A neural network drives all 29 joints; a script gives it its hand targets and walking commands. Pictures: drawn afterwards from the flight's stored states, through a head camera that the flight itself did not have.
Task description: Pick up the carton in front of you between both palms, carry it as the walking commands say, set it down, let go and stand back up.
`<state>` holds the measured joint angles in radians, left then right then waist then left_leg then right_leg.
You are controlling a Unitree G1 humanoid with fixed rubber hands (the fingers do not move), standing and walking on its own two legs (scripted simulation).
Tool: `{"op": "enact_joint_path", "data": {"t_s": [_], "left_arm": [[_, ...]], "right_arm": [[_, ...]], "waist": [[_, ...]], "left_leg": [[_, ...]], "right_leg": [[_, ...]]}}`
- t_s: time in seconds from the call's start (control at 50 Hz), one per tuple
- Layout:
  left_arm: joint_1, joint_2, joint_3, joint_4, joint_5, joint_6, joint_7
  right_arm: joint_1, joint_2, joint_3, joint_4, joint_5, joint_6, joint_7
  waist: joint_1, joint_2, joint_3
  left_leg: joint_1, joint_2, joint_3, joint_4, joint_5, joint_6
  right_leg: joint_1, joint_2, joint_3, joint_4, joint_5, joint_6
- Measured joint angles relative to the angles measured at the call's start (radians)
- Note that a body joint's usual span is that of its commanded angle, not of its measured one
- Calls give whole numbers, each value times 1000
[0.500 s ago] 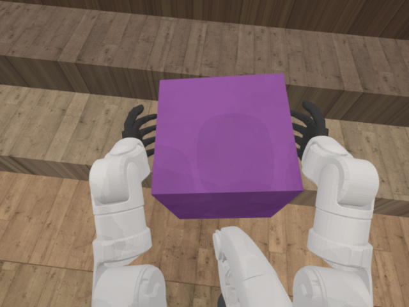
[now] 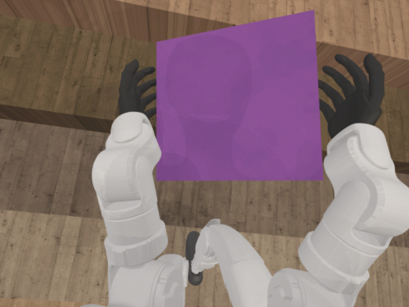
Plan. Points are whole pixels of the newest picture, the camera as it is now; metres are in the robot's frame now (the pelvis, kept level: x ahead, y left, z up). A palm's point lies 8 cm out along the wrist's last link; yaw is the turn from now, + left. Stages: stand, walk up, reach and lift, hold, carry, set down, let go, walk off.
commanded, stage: carry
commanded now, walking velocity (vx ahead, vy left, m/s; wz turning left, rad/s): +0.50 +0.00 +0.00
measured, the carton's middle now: (244, 120) +0.40 -0.09 +0.00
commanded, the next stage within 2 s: none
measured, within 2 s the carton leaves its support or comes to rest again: neither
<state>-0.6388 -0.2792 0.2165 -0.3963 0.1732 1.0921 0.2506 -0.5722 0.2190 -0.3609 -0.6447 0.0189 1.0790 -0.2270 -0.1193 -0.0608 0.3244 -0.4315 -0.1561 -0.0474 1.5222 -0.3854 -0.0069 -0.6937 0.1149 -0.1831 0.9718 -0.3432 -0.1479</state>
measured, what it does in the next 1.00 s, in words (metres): climbs: left foot 0.16 m higher, then right foot 0.16 m higher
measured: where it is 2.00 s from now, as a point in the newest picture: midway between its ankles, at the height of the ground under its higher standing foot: outside the picture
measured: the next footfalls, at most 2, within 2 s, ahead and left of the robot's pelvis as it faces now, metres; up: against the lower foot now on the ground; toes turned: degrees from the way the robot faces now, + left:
left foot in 0.18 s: +0.37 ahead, +0.07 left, +0.16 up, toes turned +1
right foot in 0.50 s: +0.74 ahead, +0.11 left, +0.32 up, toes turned -8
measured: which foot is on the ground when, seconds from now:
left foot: up 0.00-0.16, down 0.18-0.48, up 0.50-0.82, down 0.84-1.00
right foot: down 0.00-0.18, up 0.20-0.48, down 0.50-0.90, up 0.92-1.00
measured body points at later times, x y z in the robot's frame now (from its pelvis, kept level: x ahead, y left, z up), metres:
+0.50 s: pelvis +0.57 +0.12 +0.25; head +0.62 +0.09 +0.69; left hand +1.00 +0.19 +0.42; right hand +0.97 -0.10 +0.46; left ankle +0.38 +0.10 -0.41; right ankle +0.71 +0.10 -0.36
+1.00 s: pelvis +1.00 +0.23 +0.50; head +1.11 +0.22 +0.93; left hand +1.43 +0.37 +0.65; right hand +1.43 +0.08 +0.66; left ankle +1.04 +0.24 -0.20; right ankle +0.90 +0.09 +0.02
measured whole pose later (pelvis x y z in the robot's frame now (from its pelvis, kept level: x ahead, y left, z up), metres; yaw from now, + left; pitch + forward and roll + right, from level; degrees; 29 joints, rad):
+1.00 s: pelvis +1.00 +0.23 +0.50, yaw +4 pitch +8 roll +0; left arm -0.99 -0.13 0.45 -0.11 0.15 1.33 0.22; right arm -1.04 0.14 -0.33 -0.07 -0.22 1.32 -0.32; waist -0.08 0.04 0.12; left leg -0.59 -0.07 0.25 0.79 -0.36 0.19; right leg -0.78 0.08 0.09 1.89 -0.38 -0.05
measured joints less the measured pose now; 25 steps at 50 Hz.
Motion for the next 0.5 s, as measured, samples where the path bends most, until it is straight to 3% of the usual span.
{"op": "enact_joint_path", "data": {"t_s": [0.02,0.04,0.06,0.08,0.1,0.12,0.14,0.16,0.18,0.2,0.22,0.24,0.28,0.3,0.32,0.34,0.36,0.4,0.42,0.44,0.46,0.48,0.5], "left_arm": [[-44,21,-5,17,0,25,21],[-91,58,-23,31,-9,47,36],[-136,101,-47,41,-32,68,41],[-182,141,-76,58,-63,87,40],[-224,176,-101,77,-69,101,58],[-257,197,-114,83,-92,113,60],[-284,211,-125,84,-120,126,60],[-310,219,-126,104,-155,135,36],[-340,225,-100,146,-173,142,28],[-375,231,-58,201,-190,153,12],[-410,238,-2,254,-203,170,-14],[-451,246,62,341,-191,178,-48],[-515,259,152,565,-121,168,-73],[-509,263,179,630,-78,173,-63],[-487,265,196,670,-46,190,-50],[-461,256,211,684,-23,220,-43],[-445,246,223,694,1,245,-33],[-428,216,237,695,48,273,-11],[-430,202,252,686,64,280,-2],[-440,191,275,687,80,278,7],[-455,184,300,704,98,271,13],[-470,174,328,720,116,259,17],[-499,160,345,732,129,252,24]], "right_arm": [[-26,-26,-4,58,-13,-7,13],[-46,-63,-5,120,-14,-11,39],[-66,-100,-1,187,-23,-8,63],[-87,-133,6,265,-36,13,87],[-105,-147,8,336,-58,45,102],[-118,-143,15,381,-70,85,95],[-129,-129,19,423,-105,127,61],[-133,-108,18,454,-119,160,44],[-130,-84,14,472,-134,191,22],[-134,-60,12,469,-142,225,1],[-151,-44,4,446,-145,269,-16],[-191,-45,0,440,-155,313,-25],[-307,-93,15,518,-190,356,-55],[-362,-111,31,594,-198,362,-77],[-409,-128,45,666,-196,364,-98],[-452,-145,56,735,-183,361,-116],[-494,-165,66,807,-169,354,-137],[-557,-198,71,925,-132,338,-169],[-576,-211,74,946,-96,334,-208],[-599,-217,69,971,-64,328,-241],[-624,-223,60,1006,-40,316,-270],[-649,-228,48,1034,-21,305,-301],[-677,-244,21,1052,-11,298,-311]], "waist": [[66,-36,-63],[135,-68,-111],[210,-101,-137],[281,-128,-132],[336,-137,-109],[367,-113,-89],[375,-67,-81],[364,-16,-90],[346,17,-111],[316,21,-142],[268,27,-189],[213,54,-258],[116,93,-376],[82,94,-421],[51,108,-456],[24,133,-474],[1,159,-477],[-49,183,-445],[-75,179,-416],[-90,167,-383],[-87,154,-353],[-74,143,-326],[-48,129,-294]], "left_leg": [[-105,-46,-12,335,-183,4],[-218,-79,-41,605,-344,25],[-342,-94,-66,777,-475,52],[-469,-86,-74,824,-545,84],[-588,-58,-57,751,-549,108],[-683,-17,-27,586,-515,115],[-733,21,6,356,-422,110],[-731,40,44,115,-258,99],[-668,46,94,-14,-145,113],[-557,40,155,-69,-172,144],[-418,27,181,-174,-96,190],[-266,32,160,-377,92,209],[-117,-27,145,-550,-126,215],[-72,-64,153,-614,-164,226],[-26,-87,157,-689,-140,234],[34,-93,150,-778,21,224],[105,-102,126,-862,49,222],[253,-116,64,-1010,69,219],[312,-119,45,-1057,115,213],[358,-114,51,-1085,280,190],[385,-110,75,-1079,415,166],[368,-109,106,-1004,508,142],[292,-106,122,-793,584,93]], "right_leg": [[73,21,35,-79,-83,-20],[139,39,80,-160,-108,-12],[211,34,119,-241,-60,25],[302,14,140,-322,-10,37],[415,-20,137,-407,147,49],[524,-43,124,-477,231,60],[614,-54,97,-522,296,67],[676,-63,74,-532,380,72],[691,-89,59,-483,485,79],[649,-123,79,-356,493,75],[565,-129,117,-160,360,65],[467,-96,149,91,279,75],[316,-37,216,516,187,108],[239,-18,263,696,36,104],[152,-7,280,838,-88,93],[63,2,261,931,-158,86],[-31,3,218,984,-225,80],[-209,-15,127,987,-322,73],[-285,-29,92,932,-342,65],[-337,-35,63,829,-337,51],[-358,-35,38,680,-289,33],[-336,-38,20,488,-163,13],[-273,-43,10,284,-33,-28]]}}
